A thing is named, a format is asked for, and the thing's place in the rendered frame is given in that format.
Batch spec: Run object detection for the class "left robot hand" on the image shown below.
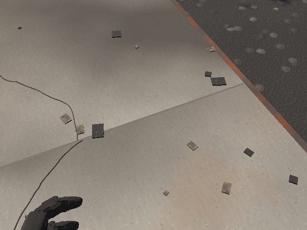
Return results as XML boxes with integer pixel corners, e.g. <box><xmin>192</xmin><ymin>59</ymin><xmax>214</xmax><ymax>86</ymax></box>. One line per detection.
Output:
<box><xmin>20</xmin><ymin>195</ymin><xmax>83</xmax><ymax>230</ymax></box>

